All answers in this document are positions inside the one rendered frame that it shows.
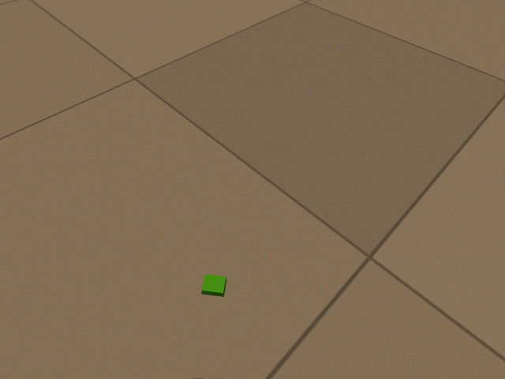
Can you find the small box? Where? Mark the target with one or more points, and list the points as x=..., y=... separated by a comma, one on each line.
x=214, y=285

